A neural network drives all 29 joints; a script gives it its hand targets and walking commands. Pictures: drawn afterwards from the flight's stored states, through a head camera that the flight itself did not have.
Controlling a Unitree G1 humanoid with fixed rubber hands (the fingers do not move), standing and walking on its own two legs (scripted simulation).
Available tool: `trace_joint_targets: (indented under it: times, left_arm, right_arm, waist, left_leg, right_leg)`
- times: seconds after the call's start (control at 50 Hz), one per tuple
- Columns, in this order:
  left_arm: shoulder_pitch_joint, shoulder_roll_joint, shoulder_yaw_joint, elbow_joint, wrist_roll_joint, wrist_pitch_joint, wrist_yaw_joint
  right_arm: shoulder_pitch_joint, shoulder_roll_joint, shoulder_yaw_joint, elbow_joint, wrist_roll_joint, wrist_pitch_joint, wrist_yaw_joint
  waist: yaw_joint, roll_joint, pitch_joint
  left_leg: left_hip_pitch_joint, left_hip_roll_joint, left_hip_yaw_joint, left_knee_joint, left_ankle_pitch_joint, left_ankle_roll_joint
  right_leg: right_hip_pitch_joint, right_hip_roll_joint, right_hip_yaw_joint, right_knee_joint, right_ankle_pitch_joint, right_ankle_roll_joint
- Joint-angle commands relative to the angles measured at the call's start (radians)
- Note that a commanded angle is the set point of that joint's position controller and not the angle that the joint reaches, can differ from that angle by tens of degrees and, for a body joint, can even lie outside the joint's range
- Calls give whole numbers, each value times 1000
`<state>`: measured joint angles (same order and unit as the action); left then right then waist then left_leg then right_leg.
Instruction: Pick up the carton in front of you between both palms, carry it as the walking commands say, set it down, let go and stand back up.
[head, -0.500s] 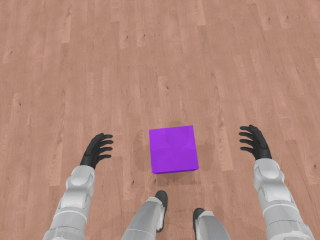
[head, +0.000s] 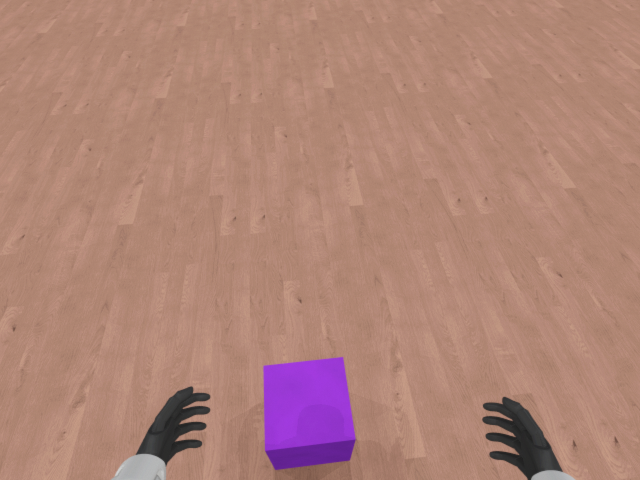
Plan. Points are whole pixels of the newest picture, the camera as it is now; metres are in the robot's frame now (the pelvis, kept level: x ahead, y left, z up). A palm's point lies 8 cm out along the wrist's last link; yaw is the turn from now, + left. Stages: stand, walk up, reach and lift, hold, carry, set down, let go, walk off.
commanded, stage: let go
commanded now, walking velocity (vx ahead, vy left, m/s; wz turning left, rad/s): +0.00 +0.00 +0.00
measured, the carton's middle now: (308, 414) +0.36 +0.08 -0.65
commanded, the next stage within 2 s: stand in 0.32 s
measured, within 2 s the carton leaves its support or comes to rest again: neither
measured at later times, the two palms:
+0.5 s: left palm (108, 449) +0.16 +0.30 -0.07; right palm out of the picture +0.13 -0.22 -0.09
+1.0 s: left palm (108, 436) +0.18 +0.31 -0.09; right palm out of the picture +0.15 -0.26 -0.09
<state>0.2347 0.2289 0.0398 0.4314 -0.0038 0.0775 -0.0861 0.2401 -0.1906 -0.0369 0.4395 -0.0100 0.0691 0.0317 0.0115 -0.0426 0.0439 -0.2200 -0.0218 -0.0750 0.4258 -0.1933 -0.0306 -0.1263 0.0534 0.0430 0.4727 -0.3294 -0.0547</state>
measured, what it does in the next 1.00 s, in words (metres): stands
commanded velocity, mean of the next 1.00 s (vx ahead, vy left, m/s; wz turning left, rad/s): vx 0.00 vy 0.00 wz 0.00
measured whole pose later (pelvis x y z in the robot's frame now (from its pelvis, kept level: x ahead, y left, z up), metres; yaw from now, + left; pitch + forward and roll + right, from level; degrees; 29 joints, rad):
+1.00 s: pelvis +0.03 +0.03 +0.00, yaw -3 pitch +0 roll +0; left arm 0.19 0.35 0.04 0.72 0.04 0.00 0.03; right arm 0.14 -0.32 -0.03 0.81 -0.03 0.00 -0.03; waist -0.01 -0.03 0.01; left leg -0.19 -0.03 -0.02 0.46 -0.27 0.01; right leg -0.07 0.03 0.07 0.42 -0.35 -0.01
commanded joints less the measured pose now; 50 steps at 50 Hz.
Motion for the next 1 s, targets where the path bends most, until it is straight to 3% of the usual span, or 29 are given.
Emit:
trace_joint_targets:
  times: [0.0,0.04,0.06,0.08,0.1,0.14,0.16,0.18,0.2,0.24,0.26,0.28,0.32,0.34,0.38,0.44,0.46,0.52,0.54,0.56,0.58,0.62,0.64,0.66,0.7,0.72,0.82,0.9,0.98]
  left_arm:
    - [-38,116,41,-87,26,47,4]
    - [-23,112,73,-100,46,65,13]
    - [-73,98,33,-144,53,71,10]
    - [-64,56,27,-126,32,70,12]
    - [-62,102,76,-153,68,72,18]
    - [-46,96,56,-144,47,80,16]
    - [-159,168,61,-241,51,117,36]
    - [-70,114,45,-191,26,133,44]
    - [-122,159,66,-219,53,139,58]
    - [-72,105,35,-185,34,156,56]
    - [-105,162,78,-216,45,150,54]
    - [-53,83,13,-198,9,152,58]
    - [-80,50,-17,-196,3,160,60]
    - [-83,166,45,-43,43,69,103]
    - [-50,177,50,-5,35,-1,107]
    - [-53,176,51,34,47,-51,99]
    - [-44,194,64,32,42,-58,98]
    - [-59,198,61,100,42,-64,104]
    - [-61,173,57,97,38,-74,105]
    - [-76,185,48,109,40,-86,106]
    - [-65,193,40,121,38,-86,107]
    - [-50,218,45,146,26,-91,112]
    - [-35,223,54,164,32,-84,113]
    - [-17,244,61,164,28,-86,112]
    - [-19,253,60,179,33,-77,120]
    - [8,250,54,195,33,-84,120]
    - [-35,255,43,227,36,-89,120]
    - [-38,249,30,244,48,-92,121]
    - [-61,264,37,256,41,-97,127]
  right_arm:
    - [-67,-85,-22,-102,-1,39,20]
    - [-99,-86,-4,-124,17,50,34]
    - [-69,-55,-2,-92,36,59,32]
    - [-91,-92,-25,-112,-1,55,26]
    - [-126,-121,-18,-127,10,48,27]
    - [-96,-100,-4,-118,-5,57,31]
    - [-56,-154,-78,-52,-7,29,0]
    - [-35,-122,-32,-46,-15,28,-2]
    - [12,-78,-12,-26,-4,29,-3]
    - [-40,-84,-29,-67,-3,23,-5]
    - [-38,-109,-50,-76,-17,24,-8]
    - [-116,-92,-22,-98,-9,17,-3]
    - [-127,-125,-36,-106,-9,7,-8]
    - [-6,-227,-50,91,-41,-10,-45]
    - [-39,-255,-51,115,-39,-44,-47]
    - [-86,-216,-39,133,-44,-57,-48]
    - [-45,-269,-56,144,-47,-70,-58]
    - [-96,-247,-53,175,-29,-86,-52]
    - [-117,-230,-38,182,-32,-91,-49]
    - [-111,-228,-44,190,-34,-94,-55]
    - [-95,-221,-34,206,-31,-96,-56]
    - [-118,-244,-48,217,-29,-92,-58]
    - [-51,-246,-40,238,-24,-84,-60]
    - [-62,-266,-48,239,-26,-82,-60]
    - [-36,-275,-41,281,-20,-84,-64]
    - [-54,-274,-41,283,-29,-81,-69]
    - [-114,-288,-38,303,-29,-69,-73]
    - [-92,-289,-33,328,-21,-79,-64]
    - [-115,-280,-28,341,-24,-88,-57]
  waist:
    - [6,7,84]
    - [36,57,85]
    - [-4,101,95]
    - [-6,29,71]
    - [43,92,62]
    - [30,17,95]
    - [-38,51,-13]
    - [18,26,6]
    - [-19,39,50]
    - [-29,14,58]
    - [-18,40,33]
    - [9,-3,34]
    - [-26,10,61]
    - [-18,-90,45]
    - [2,50,26]
    - [1,-18,-5]
    - [-8,73,-22]
    - [-4,53,-107]
    - [19,68,-103]
    - [-15,106,-115]
    - [-13,45,-156]
    - [1,54,-132]
    - [-24,53,-167]
    - [-9,98,-149]
    - [-27,107,-161]
    - [-5,94,-153]
    - [-12,47,-118]
    - [-28,10,-92]
    - [-11,7,-105]
  left_leg:
    - [235,-33,73,18,35,23]
    - [270,-21,70,1,65,22]
    - [271,-32,77,33,25,15]
    - [305,-27,73,20,54,19]
    - [286,-29,69,28,38,5]
    - [310,-29,66,46,47,12]
    - [262,-39,78,40,33,8]
    - [222,-41,84,32,-4,7]
    - [219,-43,78,33,-12,15]
    - [283,-51,91,39,-47,14]
    - [208,-37,76,30,-63,13]
    - [194,-26,62,15,-4,15]
    - [239,-24,58,41,0,5]
    - [46,51,-45,7,-73,27]
    - [-7,79,-72,-24,-148,60]
    - [-18,78,-84,-45,-148,65]
    - [-41,82,-110,-96,-182,57]
    - [42,105,-124,-67,-33,69]
    - [57,98,-82,-28,124,64]
    - [74,93,-75,-7,187,62]
    - [117,94,-70,-5,236,63]
    - [121,88,-46,51,393,70]
    - [168,85,-25,65,430,66]
    - [156,89,-19,58,406,63]
    - [196,94,-30,49,493,46]
    - [191,96,-48,53,482,57]
    - [155,94,1,39,415,56]
    - [165,98,-34,14,350,63]
    - [154,109,-18,19,431,69]
  right_leg:
    - [-219,-78,17,-150,83,58]
    - [-233,-85,25,-165,77,50]
    - [-235,-97,41,-170,29,35]
    - [-249,-91,19,-166,65,44]
    - [-209,-91,22,-168,17,32]
    - [-245,-102,36,-178,-10,29]
    - [-131,-58,7,-122,133,45]
    - [-86,-60,-1,-105,127,53]
    - [-130,-71,6,-111,129,49]
    - [-160,-55,-2,-126,44,38]
    - [-116,-51,0,-105,50,47]
    - [-98,-34,-24,-91,90,44]
    - [-172,-59,6,-112,61,23]
    - [-163,-50,24,-56,-21,61]
    - [-113,-66,57,-39,20,52]
    - [-82,-62,55,-36,16,56]
    - [-32,-67,60,-29,47,52]
    - [-5,-71,51,-19,119,48]
    - [-7,-75,46,-16,204,60]
    - [-4,-85,61,-30,220,57]
    - [-6,-91,54,-11,263,58]
    - [-21,-105,73,-37,392,53]
    - [2,-95,68,-32,424,48]
    - [-1,-104,76,-24,421,43]
    - [-15,-102,74,-8,425,47]
    - [-17,-101,52,-2,410,52]
    - [-1,-120,76,-58,476,59]
    - [-20,-119,69,-86,433,61]
    - [20,-132,88,-60,494,52]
